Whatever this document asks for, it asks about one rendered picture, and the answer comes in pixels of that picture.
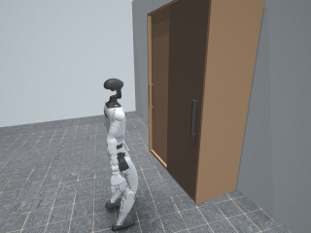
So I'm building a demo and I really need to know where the wardrobe door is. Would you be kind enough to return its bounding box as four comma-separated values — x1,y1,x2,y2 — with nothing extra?
166,0,210,200
151,8,170,164

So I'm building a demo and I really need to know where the handle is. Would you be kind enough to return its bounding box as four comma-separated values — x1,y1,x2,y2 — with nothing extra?
149,83,152,108
190,100,198,137

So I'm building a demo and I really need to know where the left robot hand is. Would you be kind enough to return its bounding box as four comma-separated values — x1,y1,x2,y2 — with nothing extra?
121,141,129,151

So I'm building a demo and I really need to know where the robot right upper arm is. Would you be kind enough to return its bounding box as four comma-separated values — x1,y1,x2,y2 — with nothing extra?
106,108,125,146

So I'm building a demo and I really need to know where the robot right forearm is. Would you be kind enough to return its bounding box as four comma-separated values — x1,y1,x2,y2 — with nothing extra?
107,139,120,175

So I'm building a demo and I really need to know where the right robot hand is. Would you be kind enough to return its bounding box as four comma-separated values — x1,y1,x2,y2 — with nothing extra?
110,173,123,195

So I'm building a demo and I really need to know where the robot torso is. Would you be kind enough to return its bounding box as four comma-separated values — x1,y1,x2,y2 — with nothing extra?
104,105,126,157

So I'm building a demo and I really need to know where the right robot shin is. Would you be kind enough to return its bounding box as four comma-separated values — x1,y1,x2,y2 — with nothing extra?
117,191,137,225

